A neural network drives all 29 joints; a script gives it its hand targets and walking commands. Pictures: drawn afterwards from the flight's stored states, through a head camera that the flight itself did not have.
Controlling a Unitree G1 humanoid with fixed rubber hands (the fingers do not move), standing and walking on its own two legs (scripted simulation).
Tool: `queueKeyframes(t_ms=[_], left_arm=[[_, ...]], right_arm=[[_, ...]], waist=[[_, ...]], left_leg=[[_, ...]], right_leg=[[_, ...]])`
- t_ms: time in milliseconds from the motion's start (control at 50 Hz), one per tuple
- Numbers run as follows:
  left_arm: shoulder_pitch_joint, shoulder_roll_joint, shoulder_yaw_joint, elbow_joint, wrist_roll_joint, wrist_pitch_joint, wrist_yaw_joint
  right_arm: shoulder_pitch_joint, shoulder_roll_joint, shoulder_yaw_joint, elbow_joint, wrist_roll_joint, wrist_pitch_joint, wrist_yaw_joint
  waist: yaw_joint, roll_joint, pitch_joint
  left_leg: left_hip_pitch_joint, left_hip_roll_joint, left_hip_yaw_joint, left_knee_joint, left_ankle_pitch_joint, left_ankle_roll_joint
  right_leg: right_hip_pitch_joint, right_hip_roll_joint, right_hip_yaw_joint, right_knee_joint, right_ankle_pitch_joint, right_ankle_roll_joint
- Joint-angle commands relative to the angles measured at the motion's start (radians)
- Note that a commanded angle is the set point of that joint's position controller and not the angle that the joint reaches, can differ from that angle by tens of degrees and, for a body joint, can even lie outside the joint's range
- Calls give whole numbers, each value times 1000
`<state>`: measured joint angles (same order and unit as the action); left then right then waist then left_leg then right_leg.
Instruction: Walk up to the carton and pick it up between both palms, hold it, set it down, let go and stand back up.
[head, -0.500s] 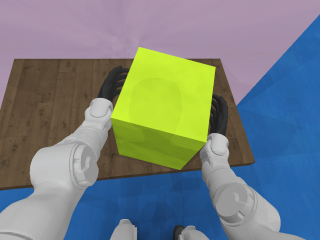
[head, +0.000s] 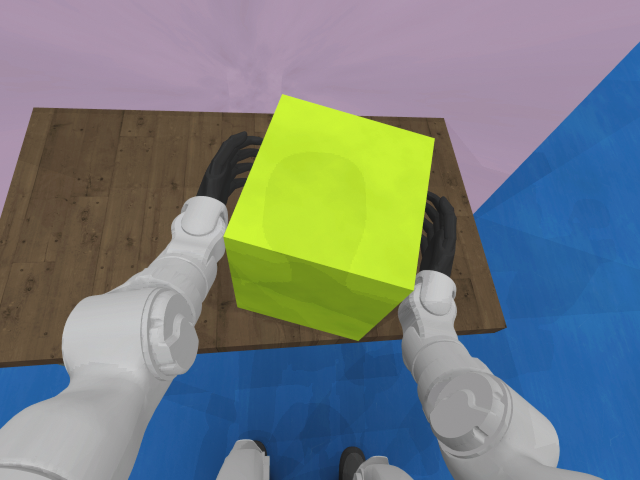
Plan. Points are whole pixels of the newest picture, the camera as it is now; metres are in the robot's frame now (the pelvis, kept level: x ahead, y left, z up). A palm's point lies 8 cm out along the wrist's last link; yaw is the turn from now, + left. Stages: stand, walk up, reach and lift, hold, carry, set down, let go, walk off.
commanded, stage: reach and lift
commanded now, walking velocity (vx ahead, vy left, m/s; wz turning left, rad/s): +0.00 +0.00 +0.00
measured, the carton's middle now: (324, 232) +0.45 +0.00 -0.05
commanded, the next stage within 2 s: none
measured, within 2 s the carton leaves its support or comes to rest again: leaves its support in 0.76 s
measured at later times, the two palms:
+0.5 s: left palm (221, 193) +0.47 +0.14 +0.01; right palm (438, 264) +0.39 -0.14 +0.00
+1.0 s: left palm (234, 201) +0.44 +0.12 +0.03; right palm (455, 279) +0.36 -0.16 +0.00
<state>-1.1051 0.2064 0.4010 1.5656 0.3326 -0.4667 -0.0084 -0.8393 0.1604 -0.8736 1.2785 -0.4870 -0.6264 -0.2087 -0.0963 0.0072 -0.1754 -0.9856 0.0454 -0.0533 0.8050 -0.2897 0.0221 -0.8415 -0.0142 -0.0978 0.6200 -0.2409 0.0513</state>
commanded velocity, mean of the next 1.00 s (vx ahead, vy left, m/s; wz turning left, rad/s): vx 0.00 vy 0.00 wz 0.00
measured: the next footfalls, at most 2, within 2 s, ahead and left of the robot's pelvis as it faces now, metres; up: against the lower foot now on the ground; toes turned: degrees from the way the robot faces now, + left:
none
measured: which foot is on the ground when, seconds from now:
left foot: down 0.00-1.00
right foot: down 0.00-1.00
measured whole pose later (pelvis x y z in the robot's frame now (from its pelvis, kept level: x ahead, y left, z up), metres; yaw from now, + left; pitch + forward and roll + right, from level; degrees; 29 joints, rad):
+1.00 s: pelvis +0.00 -0.01 +0.01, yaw -1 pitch +24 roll -5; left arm -1.06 0.16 0.17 1.68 0.09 -0.50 0.05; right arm -0.72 0.11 -0.58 1.28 -0.29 -0.51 -0.22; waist -0.09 0.04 -0.24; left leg -0.90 0.06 0.00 0.73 -0.26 0.02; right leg -0.77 -0.01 -0.08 0.56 -0.21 0.05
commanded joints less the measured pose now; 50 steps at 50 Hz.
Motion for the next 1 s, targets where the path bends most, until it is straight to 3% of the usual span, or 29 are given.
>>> queueKeyframes(t_ms=[0, 60, 200, 220, 240, 340, 480, 620, 800, 900, 980], left_arm=[[-426, -597, -125, 38, 114, -28, -137], [-414, -597, -123, 41, 123, -22, -135], [-397, -633, -161, 29, 104, -34, -131], [-403, -643, -178, 18, 97, -39, -130], [-399, -637, -168, 19, 103, -42, -129], [-429, -662, -205, 10, 80, -54, -124], [-416, -669, -226, 21, 56, -70, -125], [-435, -678, -255, 31, 22, -74, -121], [-470, -669, -276, 61, -47, -79, -122], [-457, -697, -327, 56, -108, -84, -121], [-457, -749, -395, 3, -177, -93, -116]], right_arm=[[-469, 494, 244, 130, -138, 5, 154], [-474, 493, 249, 126, -136, 8, 154], [-466, 499, 294, 139, -109, -19, 154], [-469, 495, 297, 145, -112, -24, 154], [-468, 499, 307, 140, -108, -31, 153], [-490, 493, 329, 142, -95, -45, 158], [-516, 493, 382, 126, -70, -55, 164], [-533, 484, 412, 108, -51, -37, 172], [-607, 496, 486, 21, -6, 9, 182], [-626, 548, 604, -49, 66, 56, 184], [-669, 599, 713, -167, 147, 94, 175]], waist=[[-65, 200, -573], [-64, 199, -555], [-65, 221, -599], [-80, 222, -614], [-62, 218, -615], [-75, 227, -639], [-48, 222, -668], [-39, 221, -667], [-19, 176, -672], [-6, 148, -706], [-16, 124, -748]], left_leg=[[592, -7, 89, -26, 403, -140], [591, -6, 88, -38, 396, -141], [634, -5, 89, -9, 528, -158], [653, -2, 88, -9, 551, -162], [637, -4, 92, -11, 554, -160], [663, -1, 86, -12, 590, -167], [664, -5, 93, -30, 588, -162], [666, -3, 90, -66, 508, -152], [596, -12, 102, -100, 385, -131], [561, -26, 101, -105, 348, -112], [538, -38, 92, -97, 355, -102]], right_leg=[[123, 51, -61, -38, 220, -85], [127, 49, -64, -44, 214, -86], [124, 59, -68, -46, 275, -88], [124, 63, -74, -49, 287, -86], [144, 63, -68, -49, 298, -87], [135, 68, -74, -59, 297, -86], [184, 70, -69, -69, 334, -84], [200, 71, -64, -84, 287, -88], [267, 69, -39, -77, 284, -82], [347, 64, -3, -59, 332, -71], [413, 66, 20, -34, 388, -61]])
